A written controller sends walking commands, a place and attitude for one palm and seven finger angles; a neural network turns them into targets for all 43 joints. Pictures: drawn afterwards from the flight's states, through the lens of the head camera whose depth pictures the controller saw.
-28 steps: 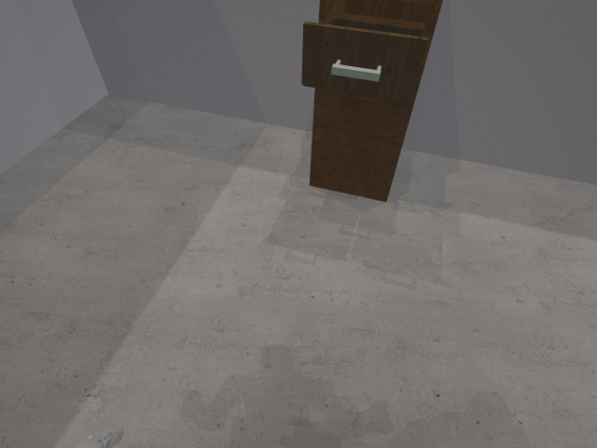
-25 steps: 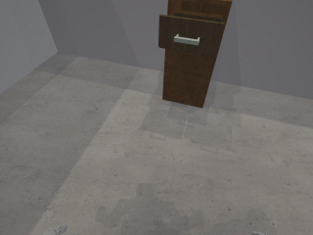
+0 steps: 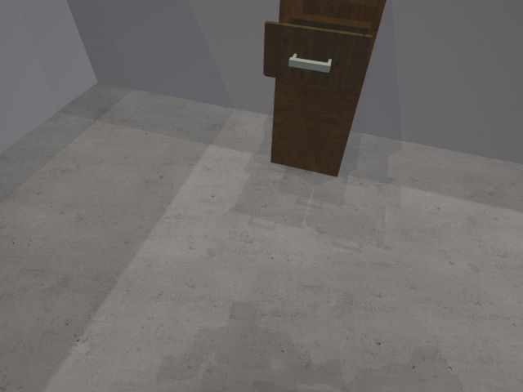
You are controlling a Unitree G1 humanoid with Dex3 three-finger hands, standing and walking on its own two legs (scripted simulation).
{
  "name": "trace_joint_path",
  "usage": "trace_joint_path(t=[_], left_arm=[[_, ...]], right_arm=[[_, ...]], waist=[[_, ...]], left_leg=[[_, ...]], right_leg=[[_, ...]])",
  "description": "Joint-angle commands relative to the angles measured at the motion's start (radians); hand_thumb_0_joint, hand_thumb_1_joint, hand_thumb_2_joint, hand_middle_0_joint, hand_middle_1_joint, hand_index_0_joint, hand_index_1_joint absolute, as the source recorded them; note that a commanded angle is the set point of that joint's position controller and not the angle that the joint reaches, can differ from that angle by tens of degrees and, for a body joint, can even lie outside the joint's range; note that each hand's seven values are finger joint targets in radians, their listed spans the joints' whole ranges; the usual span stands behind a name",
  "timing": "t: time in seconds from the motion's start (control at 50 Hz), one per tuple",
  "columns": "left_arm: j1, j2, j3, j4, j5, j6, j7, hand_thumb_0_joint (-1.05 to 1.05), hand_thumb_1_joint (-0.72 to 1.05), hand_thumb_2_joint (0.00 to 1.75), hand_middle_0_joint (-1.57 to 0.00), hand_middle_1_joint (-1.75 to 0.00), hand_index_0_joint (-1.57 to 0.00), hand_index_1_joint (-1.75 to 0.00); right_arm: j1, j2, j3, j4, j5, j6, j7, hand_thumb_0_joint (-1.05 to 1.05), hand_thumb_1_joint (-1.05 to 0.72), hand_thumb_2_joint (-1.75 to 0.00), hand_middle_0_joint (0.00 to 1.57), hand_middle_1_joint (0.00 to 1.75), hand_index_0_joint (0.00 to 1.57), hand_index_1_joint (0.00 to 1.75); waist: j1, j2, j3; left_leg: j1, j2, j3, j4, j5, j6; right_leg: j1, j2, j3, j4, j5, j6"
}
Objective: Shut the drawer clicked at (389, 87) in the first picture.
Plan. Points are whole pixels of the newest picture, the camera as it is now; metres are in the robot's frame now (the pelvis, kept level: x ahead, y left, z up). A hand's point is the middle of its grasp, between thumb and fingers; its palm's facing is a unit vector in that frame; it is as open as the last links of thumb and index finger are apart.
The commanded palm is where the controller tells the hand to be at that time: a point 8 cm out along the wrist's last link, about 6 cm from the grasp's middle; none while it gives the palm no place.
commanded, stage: stand and wait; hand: left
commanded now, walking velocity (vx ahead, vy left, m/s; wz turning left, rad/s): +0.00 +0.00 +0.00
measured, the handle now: (310, 61) +1.10 -0.10 +0.01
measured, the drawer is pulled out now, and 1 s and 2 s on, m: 0.30 0.30 0.30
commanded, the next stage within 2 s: look at it before walking up in 0.26 s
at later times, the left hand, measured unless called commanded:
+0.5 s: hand out of the picture +0.07 +0.24 -0.15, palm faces -0.03 -0.95 -0.32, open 7.4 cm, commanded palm none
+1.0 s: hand out of the picture +0.07 +0.24 -0.16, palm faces -0.03 -0.95 -0.33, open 7.4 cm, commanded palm none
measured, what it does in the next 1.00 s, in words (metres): stands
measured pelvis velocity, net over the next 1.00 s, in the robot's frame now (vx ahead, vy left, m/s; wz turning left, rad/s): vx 0.00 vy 0.00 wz -0.01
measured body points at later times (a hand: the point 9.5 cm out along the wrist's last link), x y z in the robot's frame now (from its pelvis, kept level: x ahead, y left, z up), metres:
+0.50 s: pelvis -0.01 -0.01 +0.00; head -0.01 +0.00 +0.45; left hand +0.07 +0.29 -0.13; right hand +0.06 -0.30 -0.13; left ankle -0.01 +0.13 -0.74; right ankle -0.01 -0.12 -0.74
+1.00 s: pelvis +0.00 +0.00 +0.00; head +0.00 +0.00 +0.45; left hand +0.07 +0.29 -0.13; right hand +0.07 -0.30 -0.13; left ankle -0.01 +0.13 -0.74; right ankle -0.01 -0.12 -0.74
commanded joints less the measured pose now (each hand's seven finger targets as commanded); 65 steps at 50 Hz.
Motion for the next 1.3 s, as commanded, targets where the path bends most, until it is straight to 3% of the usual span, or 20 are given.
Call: trace_joint_path(t=[0.0, 0.54, 0.74, 0.96, 1.0, 1.02, 1.06, 1.1, 1.14, 1.18, 1.2, 1.24, 1.26, 1.28], left_arm=[[-0.062, 0.204, 0.043, -0.061, -0.003, -0.034, 0.014, 0.0, 0.9, 0.9, -0.2, -0.3, -0.2, -0.3], [-0.062, 0.199, 0.042, -0.035, 0.0, -0.035, 0.011, 0.0, 0.9, 0.9, -0.2, -0.3, -0.2, -0.3], [-0.054, 0.199, 0.041, -0.027, -0.001, -0.038, 0.013, 0.0, 0.9, 0.9, -0.2, -0.3, -0.2, -0.3], [-0.053, 0.199, 0.041, -0.022, -0.001, -0.038, 0.014, 0.0, 0.9, 0.9, -0.2, -0.3, -0.2, -0.3], [0.018, 0.08, 0.017, 0.007, 0.0, -0.016, 0.017, 0.0, 0.9, 0.9, -0.2, -0.3, -0.2, -0.3], [0.04, 0.074, 0.019, 0.009, 0.004, -0.009, 0.012, 0.0, 0.9, 0.9, -0.2, -0.3, -0.2, -0.3], [0.05, 0.083, 0.028, -0.007, 0.01, 0.0, -0.001, 0.0, 0.9, 0.9, -0.2, -0.3, -0.2, -0.3], [0.068, 0.081, 0.039, -0.03, 0.013, 0.002, -0.01, 0.0, 0.9, 0.9, -0.2, -0.3, -0.2, -0.3], [0.086, 0.061, 0.047, -0.052, 0.013, -0.004, -0.017, 0.0, 0.9, 0.9, -0.2, -0.3, -0.2, -0.3], [0.093, 0.017, 0.049, -0.073, 0.012, -0.016, -0.022, 0.0, 0.9, 0.9, -0.2, -0.3, -0.2, -0.3], [0.082, -0.001, 0.049, -0.086, 0.012, -0.022, -0.025, 0.0, 0.9, 0.9, -0.2, -0.3, -0.2, -0.3], [0.1, -0.018, 0.054, -0.098, 0.011, -0.035, -0.028, 0.0, 0.9, 0.9, -0.2, -0.3, -0.2, -0.3], [0.163, -0.027, 0.059, -0.078, 0.012, -0.043, -0.028, 0.0, 0.9, 0.9, -0.2, -0.3, -0.2, -0.3], [0.275, -0.003, 0.071, -0.041, 0.014, -0.051, -0.023, 0.0, 0.9, 0.9, -0.2, -0.3, -0.2, -0.3]], right_arm=[[-0.066, -0.2, -0.045, -0.065, 0.001, -0.03, -0.008, 0.0, -0.9, -0.9, 0.2, 0.3, 0.2, 0.3], [-0.037, -0.196, -0.042, -0.022, 0.001, -0.03, -0.005, 0.0, -0.9, -0.9, 0.2, 0.3, 0.2, 0.3], [-0.042, -0.197, -0.042, -0.019, 0.003, -0.032, -0.008, 0.0, -0.9, -0.9, 0.2, 0.3, 0.2, 0.3], [-0.047, -0.201, -0.04, -0.018, 0.004, -0.033, -0.009, 0.0, -0.9, -0.9, 0.2, 0.3, 0.2, 0.3], [0.023, -0.079, -0.015, 0.01, -0.005, -0.016, -0.004, 0.0, -0.9, -0.9, 0.2, 0.3, 0.2, 0.3], [0.05, -0.072, -0.017, 0.012, -0.007, -0.012, -0.003, 0.0, -0.9, -0.9, 0.2, 0.3, 0.2, 0.3], [0.063, -0.091, -0.028, 0.003, -0.013, -0.005, -0.001, 0.0, -0.9, -0.9, 0.2, 0.3, 0.2, 0.3], [0.074, -0.106, -0.04, -0.014, -0.015, -0.005, 0.0, 0.0, -0.9, -0.9, 0.2, 0.3, 0.2, 0.3], [0.107, -0.12, -0.054, -0.027, -0.013, -0.01, -0.002, 0.0, -0.9, -0.9, 0.2, 0.3, 0.2, 0.3], [0.154, -0.138, -0.07, -0.03, -0.011, -0.022, -0.006, 0.0, -0.9, -0.9, 0.2, 0.3, 0.2, 0.3], [0.17, -0.139, -0.077, -0.034, -0.009, -0.028, -0.007, 0.0, -0.9, -0.9, 0.2, 0.3, 0.2, 0.3], [0.178, -0.114, -0.079, -0.037, -0.009, -0.037, -0.007, 0.0, -0.9, -0.9, 0.2, 0.3, 0.2, 0.3], [0.162, -0.095, -0.076, -0.04, -0.009, -0.038, -0.008, 0.0, -0.9, -0.9, 0.2, 0.3, 0.2, 0.3], [0.13, -0.058, -0.069, -0.055, -0.007, -0.041, -0.007, 0.0, -0.9, -0.9, 0.2, 0.3, 0.2, 0.3]], waist=[[0.0, 0.009, -0.061], [0.001, 0.009, -0.032], [0.001, 0.018, -0.058], [0.003, 0.013, -0.052], [0.001, 0.01, -0.057], [0.001, 0.004, -0.048], [0.0, 0.006, 0.044], [0.003, 0.026, 0.111], [-0.003, 0.066, 0.136], [-0.013, 0.147, 0.133], [-0.018, 0.165, 0.126], [-0.007, 0.163, 0.1], [0.024, 0.13, 0.072], [0.075, 0.019, 0.029]], left_leg=[[0.003, 0.107, -0.087, -0.077, 0.154, 0.042], [-0.007, 0.112, -0.096, -0.111, 0.094, 0.035], [0.019, 0.117, -0.093, -0.103, 0.177, 0.034], [0.032, 0.121, -0.091, -0.115, 0.188, 0.034], [0.038, 0.115, -0.056, -0.092, 0.042, 0.017], [0.032, 0.114, -0.053, -0.086, -0.066, 0.021], [-0.036, 0.117, -0.06, -0.104, -0.284, 0.032], [-0.075, 0.136, -0.083, -0.11, -0.383, 0.05], [-0.055, 0.182, -0.132, -0.126, -0.427, 0.082], [0.001, 0.274, -0.216, -0.173, -0.398, 0.133], [0.029, 0.313, -0.222, -0.178, -0.327, 0.156], [0.056, 0.309, -0.156, -0.099, -0.123, 0.157], [-0.004, 0.268, -0.073, 0.018, -0.028, 0.122], [-0.151, 0.184, 0.031, 0.222, 0.006, 0.069]], right_leg=[[0.012, -0.116, 0.1, -0.084, 0.153, -0.034], [-0.017, -0.113, 0.114, -0.13, 0.052, -0.03], [0.013, -0.116, 0.108, -0.112, 0.166, -0.032], [0.018, -0.114, 0.103, -0.116, 0.177, -0.028], [0.0, -0.1, 0.104, -0.102, 0.016, -0.018], [-0.026, -0.089, 0.112, -0.096, -0.095, -0.024], [-0.108, -0.066, 0.131, -0.091, -0.271, -0.037], [-0.175, -0.039, 0.138, -0.05, -0.321, -0.048], [-0.244, -0.007, 0.109, 0.044, -0.304, -0.052], [-0.304, 0.03, 0.019, 0.199, -0.192, -0.039], [-0.321, 0.018, -0.021, 0.237, -0.177, -0.029], [-0.287, -0.004, -0.034, 0.199, -0.183, -0.027], [-0.16, -0.002, -0.038, 0.106, -0.126, -0.037], [0.046, -0.041, 0.075, 0.003, -0.066, -0.075]])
